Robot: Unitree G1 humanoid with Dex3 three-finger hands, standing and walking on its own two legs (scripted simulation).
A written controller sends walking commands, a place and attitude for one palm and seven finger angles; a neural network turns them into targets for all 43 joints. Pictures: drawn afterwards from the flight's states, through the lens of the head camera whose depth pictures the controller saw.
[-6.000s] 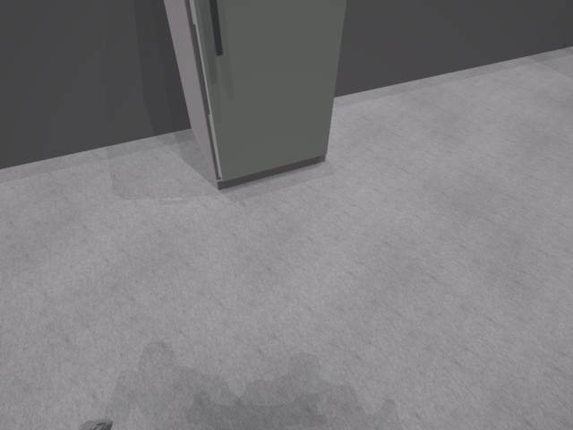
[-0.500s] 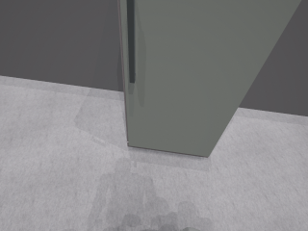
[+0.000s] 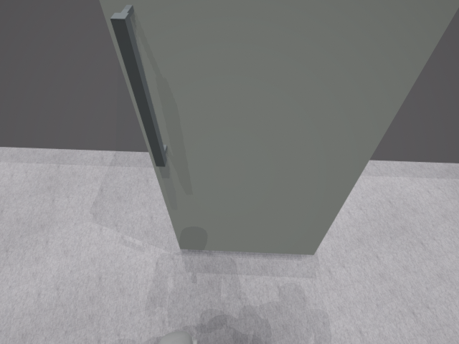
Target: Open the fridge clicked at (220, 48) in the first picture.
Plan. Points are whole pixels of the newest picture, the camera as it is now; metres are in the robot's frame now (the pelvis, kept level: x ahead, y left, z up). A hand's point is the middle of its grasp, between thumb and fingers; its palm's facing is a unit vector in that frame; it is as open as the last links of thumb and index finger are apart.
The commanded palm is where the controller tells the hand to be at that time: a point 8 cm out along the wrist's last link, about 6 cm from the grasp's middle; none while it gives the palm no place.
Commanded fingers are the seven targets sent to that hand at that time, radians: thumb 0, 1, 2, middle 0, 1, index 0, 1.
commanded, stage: come to a stop and stand still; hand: left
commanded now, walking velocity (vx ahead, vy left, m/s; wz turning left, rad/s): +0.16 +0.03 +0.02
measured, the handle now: (148, 100) +0.54 +0.18 +0.13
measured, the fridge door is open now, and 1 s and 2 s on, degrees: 0 0 0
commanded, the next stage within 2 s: look again from close up in 1.80 s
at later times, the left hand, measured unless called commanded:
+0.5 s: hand out of the picture +0.09 +0.22 -0.17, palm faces +0.02 -0.97 -0.23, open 7.4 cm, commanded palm none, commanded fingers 0.00 0.90 0.90 -0.20 -0.30 -0.20 -0.30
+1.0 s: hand out of the picture +0.03 +0.17 -0.15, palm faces +0.06 -0.96 -0.26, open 7.4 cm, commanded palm none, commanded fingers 0.00 0.90 0.90 -0.20 -0.30 -0.20 -0.30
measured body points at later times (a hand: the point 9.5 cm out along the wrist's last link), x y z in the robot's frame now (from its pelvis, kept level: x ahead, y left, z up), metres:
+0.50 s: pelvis +0.06 +0.02 +0.00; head +0.10 +0.04 +0.45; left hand +0.09 +0.27 -0.16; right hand +0.15 -0.20 -0.14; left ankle +0.13 +0.14 -0.73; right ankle +0.01 -0.11 -0.67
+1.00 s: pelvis +0.03 -0.02 +0.01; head +0.06 -0.04 +0.46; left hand +0.03 +0.22 -0.13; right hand +0.04 -0.27 -0.15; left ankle +0.01 +0.13 -0.70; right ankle +0.03 -0.13 -0.73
